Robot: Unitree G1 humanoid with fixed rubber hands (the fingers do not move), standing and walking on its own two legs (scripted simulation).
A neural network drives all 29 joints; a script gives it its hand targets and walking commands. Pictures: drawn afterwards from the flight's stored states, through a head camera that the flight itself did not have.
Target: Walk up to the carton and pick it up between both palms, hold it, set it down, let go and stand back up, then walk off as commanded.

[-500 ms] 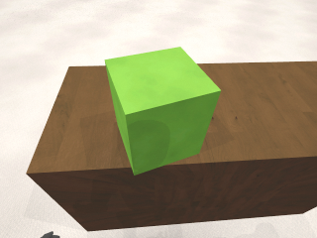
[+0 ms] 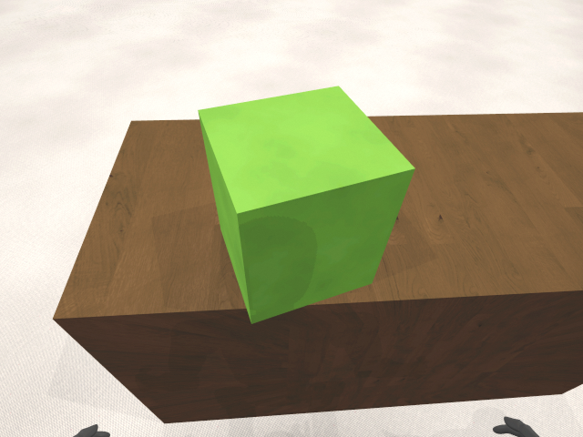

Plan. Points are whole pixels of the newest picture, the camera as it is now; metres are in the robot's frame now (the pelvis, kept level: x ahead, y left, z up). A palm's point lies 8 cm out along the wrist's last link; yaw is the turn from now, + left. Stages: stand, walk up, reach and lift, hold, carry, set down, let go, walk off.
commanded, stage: walk up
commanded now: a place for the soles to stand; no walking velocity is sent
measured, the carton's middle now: (294, 206) +0.44 +0.00 +0.09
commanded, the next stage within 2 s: reach and lift in 1.62 s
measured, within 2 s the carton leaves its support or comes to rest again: neither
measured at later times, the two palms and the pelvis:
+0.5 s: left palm out of the picture +0.12 +0.35 -0.07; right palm out of the picture +0.10 -0.28 -0.07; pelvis +0.02 +0.04 +0.01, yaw +2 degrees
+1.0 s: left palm out of the picture +0.13 +0.34 -0.05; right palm out of the picture +0.14 -0.28 -0.07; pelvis +0.03 +0.03 +0.01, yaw +3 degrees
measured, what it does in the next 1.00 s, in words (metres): steps on the spot: right foot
